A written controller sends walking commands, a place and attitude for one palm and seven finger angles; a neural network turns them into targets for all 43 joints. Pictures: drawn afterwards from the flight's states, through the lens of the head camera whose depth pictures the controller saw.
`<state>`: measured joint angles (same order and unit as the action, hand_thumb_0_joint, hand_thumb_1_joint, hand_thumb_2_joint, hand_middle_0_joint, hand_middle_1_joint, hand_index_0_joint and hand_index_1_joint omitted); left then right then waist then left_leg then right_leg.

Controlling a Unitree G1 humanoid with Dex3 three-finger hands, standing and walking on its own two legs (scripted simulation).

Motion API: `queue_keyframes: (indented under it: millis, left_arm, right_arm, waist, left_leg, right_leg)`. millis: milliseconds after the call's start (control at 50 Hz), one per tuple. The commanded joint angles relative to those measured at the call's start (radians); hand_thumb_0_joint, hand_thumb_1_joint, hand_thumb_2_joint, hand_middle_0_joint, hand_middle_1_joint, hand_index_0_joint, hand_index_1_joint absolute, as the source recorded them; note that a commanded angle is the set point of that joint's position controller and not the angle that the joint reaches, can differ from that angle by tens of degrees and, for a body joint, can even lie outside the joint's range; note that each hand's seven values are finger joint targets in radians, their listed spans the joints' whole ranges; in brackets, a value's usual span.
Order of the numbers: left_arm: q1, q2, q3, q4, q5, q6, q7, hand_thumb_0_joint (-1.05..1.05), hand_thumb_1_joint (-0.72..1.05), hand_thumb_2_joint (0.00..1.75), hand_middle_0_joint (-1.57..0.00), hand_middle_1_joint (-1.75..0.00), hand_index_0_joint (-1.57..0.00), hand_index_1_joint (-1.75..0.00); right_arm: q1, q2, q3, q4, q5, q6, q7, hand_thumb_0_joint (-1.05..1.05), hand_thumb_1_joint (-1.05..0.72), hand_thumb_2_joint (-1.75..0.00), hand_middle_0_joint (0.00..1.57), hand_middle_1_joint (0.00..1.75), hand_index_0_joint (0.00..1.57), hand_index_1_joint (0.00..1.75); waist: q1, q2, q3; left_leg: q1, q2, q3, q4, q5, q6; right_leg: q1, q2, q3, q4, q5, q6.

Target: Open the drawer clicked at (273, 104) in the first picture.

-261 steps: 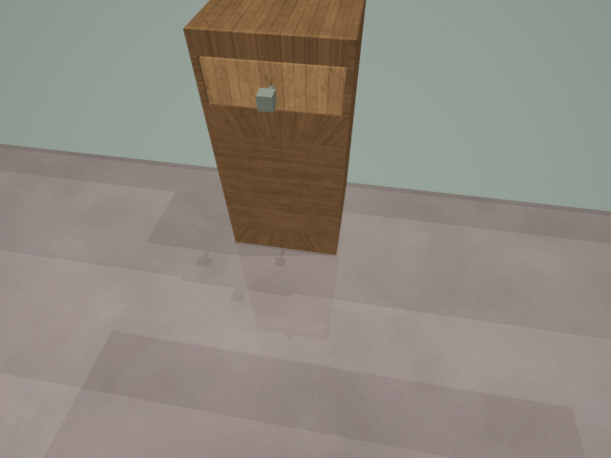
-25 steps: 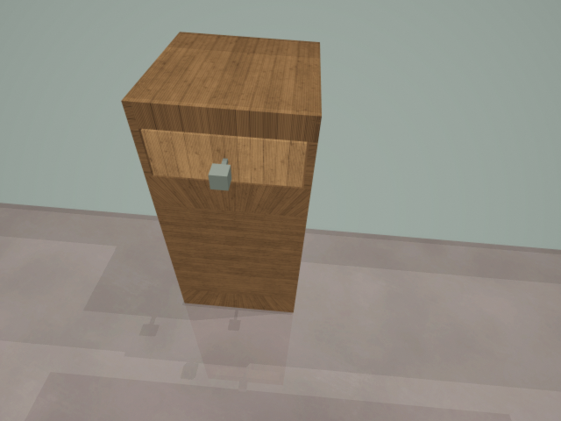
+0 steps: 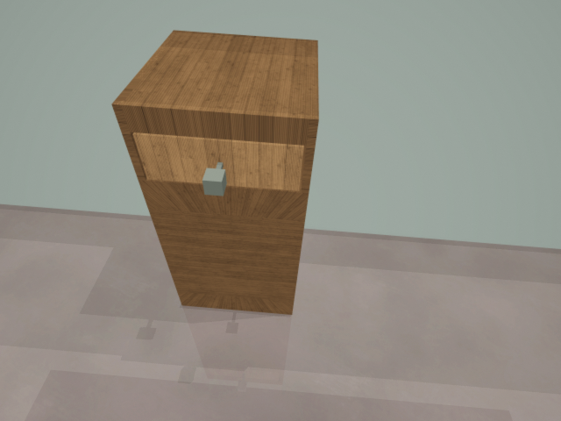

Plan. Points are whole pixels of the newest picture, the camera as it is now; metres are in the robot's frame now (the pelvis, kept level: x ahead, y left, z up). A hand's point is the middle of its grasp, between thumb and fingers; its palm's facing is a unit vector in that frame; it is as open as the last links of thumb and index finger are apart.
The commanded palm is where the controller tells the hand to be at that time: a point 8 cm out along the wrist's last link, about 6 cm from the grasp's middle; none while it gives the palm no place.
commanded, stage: shuffle to correct the standing spot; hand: left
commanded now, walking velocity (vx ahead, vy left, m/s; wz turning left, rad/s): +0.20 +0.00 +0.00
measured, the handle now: (216, 175) +0.63 +0.19 -0.04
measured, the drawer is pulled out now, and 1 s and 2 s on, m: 0.00 0.00 0.00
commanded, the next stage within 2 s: come to a stop and stand still in 0.28 s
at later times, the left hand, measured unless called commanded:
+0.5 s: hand (171, 408) +0.18 +0.19 -0.17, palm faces -0.04 -0.98 -0.18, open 7.3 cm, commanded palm none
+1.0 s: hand (170, 416) +0.17 +0.19 -0.18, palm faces +0.07 -0.98 -0.19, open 7.3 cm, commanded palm none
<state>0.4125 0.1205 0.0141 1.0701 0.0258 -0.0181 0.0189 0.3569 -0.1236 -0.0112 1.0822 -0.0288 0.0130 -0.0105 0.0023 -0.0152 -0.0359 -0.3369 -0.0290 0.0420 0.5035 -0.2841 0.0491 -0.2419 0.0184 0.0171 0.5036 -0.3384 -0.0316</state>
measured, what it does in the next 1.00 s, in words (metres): walks ahead: right foot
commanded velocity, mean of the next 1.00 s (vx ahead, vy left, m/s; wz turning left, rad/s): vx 0.01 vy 0.00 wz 0.00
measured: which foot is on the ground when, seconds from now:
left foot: down 0.00-1.00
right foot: down 0.00-0.16, up 0.18-0.56, down 0.58-0.82, up 0.84-1.00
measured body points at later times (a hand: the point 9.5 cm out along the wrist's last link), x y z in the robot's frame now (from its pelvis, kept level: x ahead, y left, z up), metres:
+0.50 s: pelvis +0.11 +0.01 +0.01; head +0.15 +0.02 +0.46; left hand +0.19 +0.24 -0.15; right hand +0.04 -0.18 -0.14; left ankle +0.06 +0.09 -0.74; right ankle +0.18 -0.14 -0.69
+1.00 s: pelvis +0.12 +0.00 +0.00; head +0.14 +0.02 +0.45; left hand +0.17 +0.24 -0.16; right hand +0.19 -0.22 -0.14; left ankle +0.13 +0.10 -0.74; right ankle +0.12 -0.13 -0.72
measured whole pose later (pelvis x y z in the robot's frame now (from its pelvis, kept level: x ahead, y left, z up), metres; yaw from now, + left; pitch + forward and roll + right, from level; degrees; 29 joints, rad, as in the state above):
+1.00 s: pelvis +0.12 +0.00 +0.00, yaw +1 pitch +0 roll +0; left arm 0.22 0.20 0.05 1.00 0.02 0.03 0.02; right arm 0.22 -0.14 -0.03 0.99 -0.03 -0.01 -0.03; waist 0.01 -0.05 0.02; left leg -0.25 0.00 0.10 0.49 -0.25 0.04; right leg -0.34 -0.04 -0.01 0.73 -0.38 0.00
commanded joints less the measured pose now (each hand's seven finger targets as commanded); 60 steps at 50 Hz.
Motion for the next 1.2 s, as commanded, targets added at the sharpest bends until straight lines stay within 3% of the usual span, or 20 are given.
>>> queue_keyframes:
  millis: [0,60,100,140,160,220,280,480,520,560,620,680,760,800,820,880,980,1060,1100,1180]
  left_arm:
    - [0.123,0.113,0.039,-0.015,-0.006,-0.003,-0.001,0.00,0.90,0.90,-0.20,-0.30,-0.20,-0.30]
    - [0.059,0.123,0.044,-0.036,-0.004,-0.016,0.006,0.00,0.90,0.90,-0.20,-0.30,-0.20,-0.30]
    - [0.035,0.098,0.035,-0.044,-0.003,-0.014,-0.003,0.00,0.90,0.90,-0.20,-0.30,-0.20,-0.30]
    - [0.023,0.040,0.024,-0.068,-0.003,-0.019,-0.015,0.00,0.90,0.90,-0.20,-0.30,-0.20,-0.30]
    - [-0.035,0.062,0.024,-0.084,0.011,-0.025,-0.013,0.00,0.90,0.90,-0.20,-0.30,-0.20,-0.30]
    - [-0.084,0.052,0.026,-0.077,0.010,-0.036,-0.026,0.00,0.90,0.90,-0.20,-0.30,-0.20,-0.30]
    - [-0.079,0.027,0.024,-0.067,0.007,-0.026,-0.037,0.00,0.90,0.90,-0.20,-0.30,-0.20,-0.30]
    - [-0.208,0.039,0.010,-0.090,-0.008,-0.012,-0.015,0.00,0.90,0.90,-0.20,-0.30,-0.20,-0.30]
    - [-0.110,0.099,0.019,-0.060,-0.009,-0.023,-0.002,0.00,0.90,0.90,-0.20,-0.30,-0.20,-0.30]
    - [-0.068,0.199,0.032,-0.050,-0.011,-0.024,0.017,0.00,0.90,0.90,-0.20,-0.30,-0.20,-0.30]
    - [-0.083,0.224,0.048,-0.061,-0.011,-0.010,0.029,0.00,0.90,0.90,-0.20,-0.30,-0.20,-0.30]
    - [-0.161,0.213,0.060,-0.101,0.001,0.012,0.038,0.00,0.90,0.90,-0.20,-0.30,-0.20,-0.30]
    - [-0.261,0.198,0.068,-0.148,-0.005,0.038,0.026,0.00,0.90,0.90,-0.20,-0.30,-0.20,-0.30]
    - [-0.272,0.097,0.052,-0.193,-0.019,0.061,0.012,0.00,0.90,0.90,-0.20,-0.30,-0.20,-0.30]
    - [-0.275,0.096,0.053,-0.196,-0.009,0.067,0.014,0.00,0.90,0.90,-0.20,-0.30,-0.20,-0.30]
    - [-0.168,0.076,0.038,-0.135,0.002,0.050,0.000,0.00,0.90,0.90,-0.20,-0.30,-0.20,-0.30]
    - [-0.125,0.069,0.006,-0.082,-0.012,0.012,-0.004,0.00,0.90,0.90,-0.20,-0.30,-0.20,-0.30]
    - [-0.083,0.123,-0.008,-0.029,-0.010,-0.007,0.003,0.00,0.90,0.90,-0.20,-0.30,-0.20,-0.30]
    - [-0.074,0.115,-0.014,-0.010,-0.014,-0.011,0.006,0.00,0.90,0.90,-0.20,-0.30,-0.20,-0.30]
    - [-0.053,0.110,-0.019,0.013,-0.015,-0.007,0.008,0.00,0.90,0.90,-0.20,-0.30,-0.20,-0.30]
  right_arm:
    - [0.018,-0.068,-0.018,-0.068,-0.001,-0.024,-0.005,0.00,-0.90,-0.90,0.20,0.30,0.20,0.30]
    - [0.041,-0.055,-0.016,-0.070,0.004,-0.045,0.004,0.00,-0.90,-0.90,0.20,0.30,0.20,0.30]
    - [0.102,-0.062,-0.011,-0.047,0.008,-0.060,-0.001,0.00,-0.90,-0.90,0.20,0.30,0.20,0.30]
    - [0.246,-0.181,-0.036,-0.020,-0.006,-0.068,-0.016,0.00,-0.90,-0.90,0.20,0.30,0.20,0.30]
    - [0.262,-0.188,-0.038,-0.017,-0.004,-0.070,-0.021,0.00,-0.90,-0.90,0.20,0.30,0.20,0.30]
    - [0.149,-0.121,-0.021,-0.045,0.002,-0.092,-0.022,0.00,-0.90,-0.90,0.20,0.30,0.20,0.30]
    - [0.150,-0.107,-0.011,-0.026,0.008,-0.115,-0.027,0.00,-0.90,-0.90,0.20,0.30,0.20,0.30]
    - [0.128,-0.103,-0.004,0.017,0.001,-0.084,-0.039,0.00,-0.90,-0.90,0.20,0.30,0.20,0.30]
    - [0.106,-0.109,-0.011,0.015,0.014,-0.078,-0.036,0.00,-0.90,-0.90,0.20,0.30,0.20,0.30]
    - [0.159,-0.070,-0.019,0.001,0.028,-0.066,-0.029,0.00,-0.90,-0.90,0.20,0.30,0.20,0.30]
    - [0.136,-0.056,-0.039,-0.011,0.030,-0.022,-0.036,0.00,-0.90,-0.90,0.20,0.30,0.20,0.30]
    - [0.062,-0.052,-0.043,-0.038,0.030,-0.006,-0.031,0.00,-0.90,-0.90,0.20,0.30,0.20,0.30]
    - [0.128,-0.033,-0.045,-0.031,0.021,0.003,-0.019,0.00,-0.90,-0.90,0.20,0.30,0.20,0.30]
    - [0.070,-0.147,-0.055,-0.092,-0.002,-0.011,-0.016,0.00,-0.90,-0.90,0.20,0.30,0.20,0.30]
    - [-0.012,-0.171,-0.058,-0.130,-0.007,-0.016,-0.018,0.00,-0.90,-0.90,0.20,0.30,0.20,0.30]
    - [-0.140,-0.132,-0.034,-0.154,-0.006,-0.035,-0.027,0.00,-0.90,-0.90,0.20,0.30,0.20,0.30]
    - [-0.072,-0.153,-0.030,-0.103,0.004,-0.041,-0.027,0.00,-0.90,-0.90,0.20,0.30,0.20,0.30]
    - [-0.074,-0.127,-0.017,-0.076,0.021,-0.045,-0.017,0.00,-0.90,-0.90,0.20,0.30,0.20,0.30]
    - [-0.089,-0.133,-0.015,-0.056,0.021,-0.040,-0.018,0.00,-0.90,-0.90,0.20,0.30,0.20,0.30]
    - [-0.092,-0.123,-0.004,-0.020,0.023,-0.034,-0.015,0.00,-0.90,-0.90,0.20,0.30,0.20,0.30]
  waist:
    - [0.013,-0.160,0.132]
    - [-0.023,-0.121,0.141]
    - [-0.044,-0.006,0.184]
    - [-0.082,0.310,0.163]
    - [-0.084,0.289,0.172]
    - [-0.034,0.030,0.195]
    - [-0.018,0.065,0.107]
    - [-0.014,0.132,0.045]
    - [0.039,0.068,-0.011]
    - [0.020,-0.025,-0.070]
    - [0.027,-0.295,-0.122]
    - [0.012,-0.153,-0.070]
    - [-0.057,-0.120,-0.029]
    - [-0.046,0.277,0.099]
    - [-0.038,0.282,0.134]
    - [0.028,0.137,0.104]
    - [-0.004,0.083,0.005]
    - [-0.024,0.002,0.018]
    - [-0.020,-0.086,0.016]
    - [-0.013,-0.016,0.100]
  left_leg:
    - [-0.137,0.013,-0.007,0.156,-0.129,-0.011]
    - [-0.077,0.051,0.006,0.175,-0.092,-0.003]
    - [0.099,0.061,-0.034,-0.026,-0.117,0.004]
    - [0.258,0.350,-0.485,-0.312,-0.342,0.142]
    - [0.251,0.400,-0.575,-0.377,-0.388,0.195]
    - [0.142,0.365,-0.416,-0.372,-0.131,0.208]
    - [0.222,0.292,-0.205,-0.317,0.266,0.183]
    - [0.238,0.235,-0.045,-0.128,0.816,0.085]
    - [0.200,0.190,-0.036,-0.030,0.667,0.023]
    - [-0.034,0.083,-0.009,0.064,0.181,-0.038]
    - [-0.053,0.039,0.023,0.322,-0.329,-0.068]
    - [-0.067,0.046,-0.023,0.376,-0.316,-0.065]
    - [0.200,0.043,0.051,0.018,0.022,-0.067]
    - [0.015,0.316,-0.294,-0.273,-0.013,0.058]
    - [-0.117,0.376,-0.377,-0.354,-0.093,0.129]
    - [-0.050,0.284,-0.208,-0.287,-0.006,0.123]
    - [0.227,0.246,-0.117,-0.140,0.364,0.079]
    - [0.199,0.145,-0.047,-0.120,0.225,-0.009]
    - [0.226,0.148,-0.036,-0.115,0.187,-0.015]
    - [0.194,0.142,-0.039,-0.170,0.077,-0.020]
  right_leg:
    - [-0.044,-0.209,0.310,-0.290,-0.423,-0.122]
    - [-0.084,-0.261,0.307,-0.293,-0.350,-0.149]
    - [-0.219,-0.151,0.166,-0.131,-0.261,-0.107]
    - [-0.430,0.010,-0.076,0.311,-0.171,-0.033]
    - [-0.484,-0.017,-0.040,0.503,-0.174,-0.040]
    - [-0.469,-0.115,0.004,0.623,-0.024,-0.021]
    - [-0.420,-0.110,-0.040,0.564,0.061,0.007]
    - [-0.120,-0.054,-0.094,0.108,0.164,0.016]
    - [0.086,-0.081,-0.075,-0.081,0.404,0.026]
    - [0.341,-0.311,0.112,0.058,1.116,-0.066]
    - [0.298,-0.419,0.153,0.021,1.307,-0.190]
    - [0.172,-0.400,0.125,-0.013,1.079,-0.202]
    - [-0.134,-0.287,0.060,-0.021,0.392,-0.083]
    - [-0.243,-0.070,-0.087,0.195,-0.118,0.038]
    - [-0.190,-0.055,-0.028,0.360,-0.158,0.027]
    - [-0.158,-0.074,0.016,0.410,-0.055,0.022]
    - [-0.038,-0.064,-0.035,-0.039,0.050,0.040]
    - [0.030,-0.128,0.058,-0.126,0.334,0.009]
    - [0.019,-0.127,0.057,-0.147,0.328,0.011]
    - [-0.021,-0.121,0.063,-0.196,0.166,0.009]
